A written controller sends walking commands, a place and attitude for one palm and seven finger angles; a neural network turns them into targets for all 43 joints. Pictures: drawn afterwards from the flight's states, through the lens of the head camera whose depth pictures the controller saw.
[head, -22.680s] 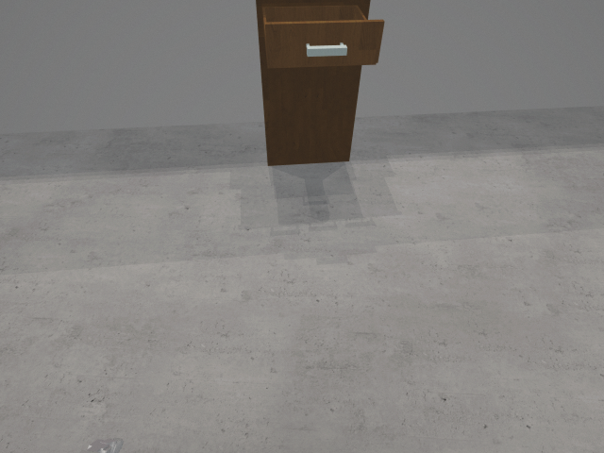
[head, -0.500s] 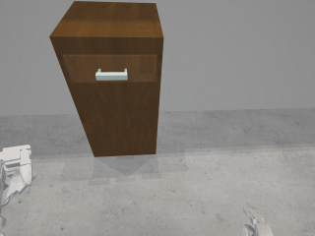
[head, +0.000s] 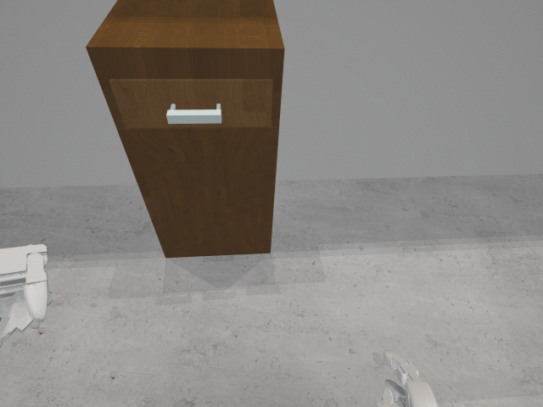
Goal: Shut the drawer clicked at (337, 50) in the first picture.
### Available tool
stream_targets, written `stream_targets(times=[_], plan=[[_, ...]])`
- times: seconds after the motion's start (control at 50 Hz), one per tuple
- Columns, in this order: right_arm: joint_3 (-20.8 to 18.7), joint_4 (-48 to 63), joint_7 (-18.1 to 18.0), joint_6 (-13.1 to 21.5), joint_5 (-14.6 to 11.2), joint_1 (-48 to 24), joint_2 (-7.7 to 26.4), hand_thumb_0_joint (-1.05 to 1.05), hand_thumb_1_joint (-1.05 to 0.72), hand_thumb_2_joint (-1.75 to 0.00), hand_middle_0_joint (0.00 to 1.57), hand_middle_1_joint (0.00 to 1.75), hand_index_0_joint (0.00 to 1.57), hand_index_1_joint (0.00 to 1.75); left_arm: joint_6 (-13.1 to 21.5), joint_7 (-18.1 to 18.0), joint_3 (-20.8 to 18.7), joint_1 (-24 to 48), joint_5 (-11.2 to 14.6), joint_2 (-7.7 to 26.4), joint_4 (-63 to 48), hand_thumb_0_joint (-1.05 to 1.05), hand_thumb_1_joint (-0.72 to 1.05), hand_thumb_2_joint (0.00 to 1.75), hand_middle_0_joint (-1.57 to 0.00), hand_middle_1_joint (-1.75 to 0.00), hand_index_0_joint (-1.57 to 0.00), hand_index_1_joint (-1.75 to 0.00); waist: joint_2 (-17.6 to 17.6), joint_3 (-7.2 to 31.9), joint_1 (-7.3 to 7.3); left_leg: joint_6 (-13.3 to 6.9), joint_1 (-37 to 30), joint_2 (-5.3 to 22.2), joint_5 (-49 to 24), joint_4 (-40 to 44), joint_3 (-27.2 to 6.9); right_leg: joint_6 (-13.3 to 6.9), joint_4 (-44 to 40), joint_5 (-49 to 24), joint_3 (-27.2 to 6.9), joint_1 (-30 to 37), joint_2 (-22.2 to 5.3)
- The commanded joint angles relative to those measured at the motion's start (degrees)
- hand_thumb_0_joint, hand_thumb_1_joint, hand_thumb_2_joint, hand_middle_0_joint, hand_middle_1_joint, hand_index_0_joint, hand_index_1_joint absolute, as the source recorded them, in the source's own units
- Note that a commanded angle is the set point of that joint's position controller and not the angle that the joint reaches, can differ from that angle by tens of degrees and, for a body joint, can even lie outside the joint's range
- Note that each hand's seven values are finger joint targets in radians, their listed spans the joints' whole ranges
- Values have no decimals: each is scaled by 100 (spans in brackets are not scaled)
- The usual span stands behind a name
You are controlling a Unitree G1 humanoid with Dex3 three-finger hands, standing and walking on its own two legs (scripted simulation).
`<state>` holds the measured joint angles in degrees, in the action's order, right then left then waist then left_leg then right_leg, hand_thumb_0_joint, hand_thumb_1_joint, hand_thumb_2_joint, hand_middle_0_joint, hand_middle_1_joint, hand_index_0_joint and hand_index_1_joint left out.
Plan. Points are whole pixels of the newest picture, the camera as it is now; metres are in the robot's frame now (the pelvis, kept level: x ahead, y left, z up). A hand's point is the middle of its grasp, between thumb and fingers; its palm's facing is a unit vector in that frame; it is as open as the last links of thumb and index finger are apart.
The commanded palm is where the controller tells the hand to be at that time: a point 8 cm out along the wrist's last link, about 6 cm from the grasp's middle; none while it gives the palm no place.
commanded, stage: let the arm hang, fingers relaxed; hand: left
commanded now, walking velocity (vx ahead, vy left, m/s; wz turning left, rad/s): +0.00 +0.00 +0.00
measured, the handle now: (195, 111) +0.80 +0.22 -0.02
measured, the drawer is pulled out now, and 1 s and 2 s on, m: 0.00 0.00 0.00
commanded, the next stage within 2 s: look to check the result in 1.10 s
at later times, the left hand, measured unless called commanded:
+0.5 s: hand out of the picture -0.04 +0.22 -0.16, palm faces +0.07 -0.98 -0.21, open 4.5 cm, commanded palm none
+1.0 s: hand out of the picture -0.02 +0.18 -0.16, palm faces +0.05 -0.99 -0.15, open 7.3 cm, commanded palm none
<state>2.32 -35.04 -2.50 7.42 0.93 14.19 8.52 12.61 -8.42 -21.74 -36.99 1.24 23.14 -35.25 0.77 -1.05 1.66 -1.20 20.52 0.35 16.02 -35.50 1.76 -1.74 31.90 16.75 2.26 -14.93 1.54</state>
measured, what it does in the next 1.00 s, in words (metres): stands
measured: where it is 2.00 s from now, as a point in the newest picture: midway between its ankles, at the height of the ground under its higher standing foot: outside the picture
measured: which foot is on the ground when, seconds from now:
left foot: down 0.00-1.00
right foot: down 0.00-1.00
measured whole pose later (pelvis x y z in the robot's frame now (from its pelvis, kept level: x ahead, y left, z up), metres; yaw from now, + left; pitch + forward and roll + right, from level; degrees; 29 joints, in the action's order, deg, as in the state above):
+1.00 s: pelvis +0.00 +0.03 +0.01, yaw +1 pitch -2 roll +0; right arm -0.8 -66.0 -2.0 0.1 0.9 19.1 4.9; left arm 0.2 -2.1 -0.2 -17.0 -0.8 6.0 66.1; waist -0.2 -2.1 0.9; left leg -2.8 11.4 -0.9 11.2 -24.2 4.6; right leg 0.9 24.5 13.5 2.2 -9.2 -2.0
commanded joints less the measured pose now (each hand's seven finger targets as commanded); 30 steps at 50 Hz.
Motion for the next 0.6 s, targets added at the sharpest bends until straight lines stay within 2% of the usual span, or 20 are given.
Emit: stream_targets(times=[0.0,0.02,0.04,0.06,0.08,0.12,0.14,0.16,0.18,0.2,0.22,0.24,0.26,0.28,0.32,0.4,0.48,0.58], plan=[[-736,-473,373,-84,-70,-83,1006,0,-90,-90,20,30,20,30,-1139,704,1391,875,-421,-432,3983,0,90,90,-136,-156,-136,-156,478,556,166,133,438,348,757,-1442,-407,-750,-341,-2567,-1291,-140,-1787],[-591,-428,362,-331,-82,190,811,0,-90,-90,20,30,20,30,-1176,730,1453,1096,-353,-579,4157,0,90,90,-132,-151,-132,-151,832,594,98,100,479,209,689,-1032,-217,-672,-90,-2549,-800,146,-1538],[-543,-368,352,-449,-43,145,807,0,-90,-90,20,30,20,30,-1203,748,1540,1256,-331,-578,4414,0,90,90,-128,-147,-128,-147,1248,439,51,35,353,112,416,-662,-135,-524,-21,-2690,-580,125,-1368],[-544,-356,339,-505,5,85,887,0,-90,-90,20,30,20,30,-1213,767,1609,1388,-315,-557,4762,0,90,90,-124,-143,-124,-143,1524,319,4,-47,140,106,-192,-382,-183,-352,-2,-2809,-461,17,-1233],[-557,-356,318,-547,50,11,962,0,-90,-90,20,30,20,30,-1221,777,1658,1464,-311,-526,5112,0,90,90,-120,-138,-120,-138,1621,280,-60,-119,-108,163,-839,-245,-269,-222,-47,-2885,-430,-75,-1147],[-557,-524,271,-613,123,-111,1012,0,-90,-90,20,30,20,30,-1265,754,1703,1638,-328,-482,5846,0,90,90,-112,-130,-112,-130,1292,261,-143,-160,-396,316,-1542,-10,-347,-83,-128,-2703,-431,-1,-1013],[-544,-679,236,-621,124,-53,996,0,-90,-90,20,30,20,30,-1290,743,1715,1713,-305,-467,6235,0,90,90,-108,-125,-108,-125,759,308,-134,-193,-621,422,-2121,123,-438,-25,-44,-2583,-371,63,-960],[-502,-881,210,-621,110,17,986,0,-90,-90,20,30,20,30,-1300,733,1737,1822,-274,-473,6660,0,90,90,-104,-121,-104,-121,10,395,-120,-235,-728,555,-2529,383,-600,60,28,-2079,-238,159,-839],[-458,-1055,183,-632,100,-31,977,0,-90,-90,20,30,20,30,-1304,717,1769,1956,-240,-505,7041,0,90,90,-100,-117,-100,-117,-521,283,-151,-298,-626,644,-2693,648,-738,103,-27,-1516,-185,268,-687],[-428,-1169,156,-647,79,-158,1004,0,-90,-90,20,30,20,30,-1306,711,1802,1976,-218,-465,7406,0,90,90,-96,-112,-96,-112,-724,139,-235,-333,-568,700,-2624,858,-802,99,-182,-1123,-203,321,-620],[-402,-1316,129,-659,52,-163,980,0,-90,-90,20,30,20,30,-1316,721,1856,2008,-187,-529,7764,0,90,90,-92,-108,-92,-108,-959,72,-221,-318,-447,733,-2034,1195,-824,83,-399,-532,-186,460,-554],[-385,-1457,111,-666,51,-201,943,0,-90,-90,20,30,20,30,-1313,722,1881,1952,-184,-563,8096,0,90,90,-88,-104,-88,-104,-1018,2,-268,-291,-459,693,-1735,1255,-793,58,-576,-492,-225,497,-570],[-399,-1560,88,-681,70,-148,832,0,-90,-90,20,30,20,30,-1297,702,1844,1832,-178,-710,8327,0,90,90,-84,-99,-84,-99,-1209,123,-273,-271,-577,664,-1564,1267,-719,18,-709,-591,-241,584,-589],[-388,-1668,74,-677,50,-68,785,0,-90,-90,20,30,20,30,-1280,708,1871,1830,-178,-664,8547,0,90,90,-80,-95,-80,-95,-1243,224,-250,-252,-715,617,-1603,1258,-657,-8,-787,-796,-267,671,-623],[-390,-1872,55,-685,9,100,757,0,-90,-90,20,30,20,30,-1254,716,1931,1839,-175,-645,8886,0,90,90,-72,-86,-72,-86,-793,298,-194,-224,-988,628,-1604,1238,-579,-23,-977,-960,-260,649,-687],[-392,-2242,32,-689,-32,343,734,0,-90,-90,20,30,20,30,-1224,707,2022,1787,-169,-685,9401,0,90,90,-56,-69,-56,-69,-356,223,-148,-227,-1237,645,-1634,1339,-562,-23,-1130,-1008,-226,568,-722],[-369,-2554,13,-706,-35,466,645,0,-90,-90,20,30,20,30,-1250,679,2090,1667,-168,-825,9788,0,90,90,-40,-52,-40,-52,-196,-174,-132,-237,-1184,650,-1214,1561,-577,1,-1242,-662,-208,362,-716],[-366,-2799,2,-698,-30,620,517,0,-90,-90,20,30,20,30,-1253,645,2101,1517,-175,-958,10046,0,90,90,-20,-30,-20,-30,-71,-321,-138,-239,-1151,626,-912,1711,-562,4,-1258,-479,-222,294,-724]])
